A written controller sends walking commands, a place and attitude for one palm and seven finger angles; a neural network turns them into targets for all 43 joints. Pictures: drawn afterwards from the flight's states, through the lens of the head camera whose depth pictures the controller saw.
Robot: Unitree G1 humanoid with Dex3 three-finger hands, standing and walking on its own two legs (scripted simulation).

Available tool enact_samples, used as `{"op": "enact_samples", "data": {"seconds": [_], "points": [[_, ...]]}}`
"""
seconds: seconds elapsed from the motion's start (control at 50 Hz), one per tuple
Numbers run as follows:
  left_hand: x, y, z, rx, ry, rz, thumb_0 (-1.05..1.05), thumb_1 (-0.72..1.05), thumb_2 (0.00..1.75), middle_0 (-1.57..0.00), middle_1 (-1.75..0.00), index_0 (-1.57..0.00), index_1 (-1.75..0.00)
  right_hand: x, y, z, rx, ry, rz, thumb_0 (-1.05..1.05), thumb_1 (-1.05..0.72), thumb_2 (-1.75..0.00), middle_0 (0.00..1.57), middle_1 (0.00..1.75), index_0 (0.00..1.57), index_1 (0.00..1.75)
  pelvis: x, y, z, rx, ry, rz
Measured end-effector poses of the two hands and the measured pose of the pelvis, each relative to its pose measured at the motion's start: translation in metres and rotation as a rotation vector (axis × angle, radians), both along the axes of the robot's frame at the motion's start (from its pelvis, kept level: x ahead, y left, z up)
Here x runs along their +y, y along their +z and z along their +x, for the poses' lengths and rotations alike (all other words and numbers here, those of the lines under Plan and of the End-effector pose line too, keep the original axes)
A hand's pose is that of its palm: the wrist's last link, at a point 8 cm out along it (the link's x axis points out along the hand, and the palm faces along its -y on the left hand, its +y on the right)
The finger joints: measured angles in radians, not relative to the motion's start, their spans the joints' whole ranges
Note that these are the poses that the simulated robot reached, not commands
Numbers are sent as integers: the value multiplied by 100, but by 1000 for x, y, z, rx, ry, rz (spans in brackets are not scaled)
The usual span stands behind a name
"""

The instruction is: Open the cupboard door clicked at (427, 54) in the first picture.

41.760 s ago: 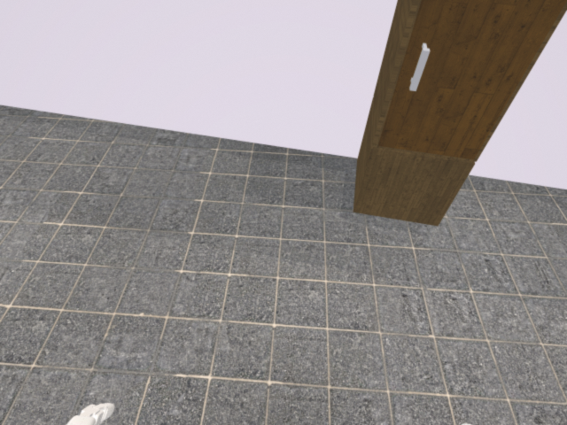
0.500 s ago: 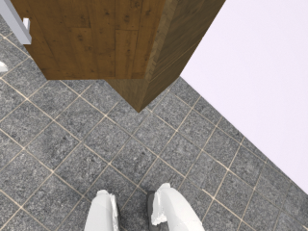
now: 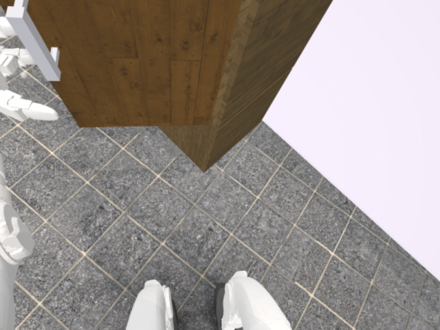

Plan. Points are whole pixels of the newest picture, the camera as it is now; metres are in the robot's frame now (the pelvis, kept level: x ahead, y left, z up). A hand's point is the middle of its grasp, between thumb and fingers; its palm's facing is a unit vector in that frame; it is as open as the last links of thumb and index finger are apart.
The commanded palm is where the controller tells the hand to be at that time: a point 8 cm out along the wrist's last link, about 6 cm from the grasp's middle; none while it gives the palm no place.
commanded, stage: slide the fingers in behind the handle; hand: left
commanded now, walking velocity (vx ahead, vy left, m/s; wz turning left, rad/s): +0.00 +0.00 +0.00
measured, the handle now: (39, 38) +0.58 +0.25 +0.07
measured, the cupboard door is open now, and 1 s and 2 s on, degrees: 51 51 53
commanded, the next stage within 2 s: close the thumb around the handle in 0.86 s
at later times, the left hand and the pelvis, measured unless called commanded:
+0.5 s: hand (43, 74) +0.52 +0.24 +0.06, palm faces +0.03 -1.00 +0.00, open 14.0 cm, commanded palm +0.50 +0.27 +0.06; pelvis +0.00 -0.01 +0.00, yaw +0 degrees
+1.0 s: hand (42, 72) +0.52 +0.24 +0.06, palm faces +0.02 -1.00 +0.00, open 14.0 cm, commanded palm +0.51 +0.27 +0.06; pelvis +0.00 +0.00 +0.00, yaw +0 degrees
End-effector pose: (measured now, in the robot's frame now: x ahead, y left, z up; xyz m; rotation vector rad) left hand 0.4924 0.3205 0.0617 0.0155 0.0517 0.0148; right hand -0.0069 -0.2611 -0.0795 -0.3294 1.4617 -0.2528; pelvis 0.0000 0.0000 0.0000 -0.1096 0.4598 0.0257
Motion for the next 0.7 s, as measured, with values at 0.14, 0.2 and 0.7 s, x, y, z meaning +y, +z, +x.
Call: {"op": "enact_samples", "data": {"seconds": [0.14, 0.2, 0.7], "points": [[-13, 0, 2, 8, 3, -13, -1, -50, 30, -30, -120, -30, -120, -4, -2, 1, -7, 0, 5, 0, -90, -90, 21, 30, 20, 30, -4, 0, -1, -8, 2, 6], [-15, 1, 2, 3, 14, -7, -1, -50, 30, -30, -121, -30, -120, -6, -3, 1, -12, -1, 8, 0, -90, -90, 21, 30, 20, 30, -6, 0, -1, -8, 0, 9], [-23, 0, 6, -7, 12, -7, -1, -50, 30, -31, -122, -30, -120, -10, -7, -1, -15, 0, 7, 0, -90, -90, 21, 30, 20, 30, -10, -4, -3, -2, -2, 13]]}}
